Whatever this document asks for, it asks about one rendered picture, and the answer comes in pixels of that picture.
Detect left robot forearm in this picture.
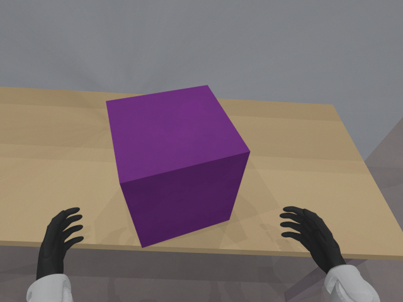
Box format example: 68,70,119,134
26,274,74,302

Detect carton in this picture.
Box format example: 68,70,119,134
106,85,250,248

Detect table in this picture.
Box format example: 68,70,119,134
0,86,403,302

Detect right robot forearm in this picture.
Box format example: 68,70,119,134
324,264,380,302

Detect robot right hand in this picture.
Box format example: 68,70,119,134
280,206,346,274

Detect robot left hand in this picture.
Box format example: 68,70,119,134
36,207,84,280

